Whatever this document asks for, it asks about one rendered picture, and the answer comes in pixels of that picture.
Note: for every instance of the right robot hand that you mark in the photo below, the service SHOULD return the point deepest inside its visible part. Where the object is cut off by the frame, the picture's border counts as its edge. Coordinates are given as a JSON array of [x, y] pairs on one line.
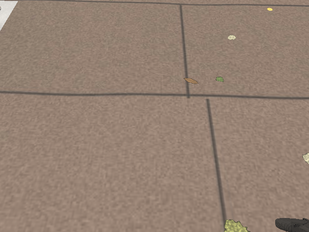
[[292, 224]]

